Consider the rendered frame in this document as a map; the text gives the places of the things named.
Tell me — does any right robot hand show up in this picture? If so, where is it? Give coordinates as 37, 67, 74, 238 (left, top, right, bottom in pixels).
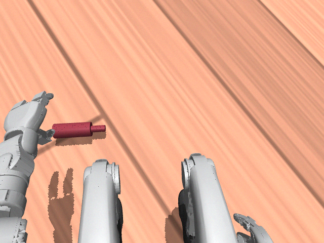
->
233, 213, 273, 243

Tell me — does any right robot foot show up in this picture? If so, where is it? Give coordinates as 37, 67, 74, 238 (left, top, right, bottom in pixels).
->
178, 189, 195, 243

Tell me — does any bottle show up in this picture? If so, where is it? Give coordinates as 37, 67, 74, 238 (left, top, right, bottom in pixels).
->
52, 122, 106, 139

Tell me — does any left robot hand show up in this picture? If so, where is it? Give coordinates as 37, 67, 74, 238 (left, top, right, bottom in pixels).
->
4, 91, 55, 145

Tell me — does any left robot arm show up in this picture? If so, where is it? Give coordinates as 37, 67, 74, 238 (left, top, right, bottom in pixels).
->
0, 127, 39, 243

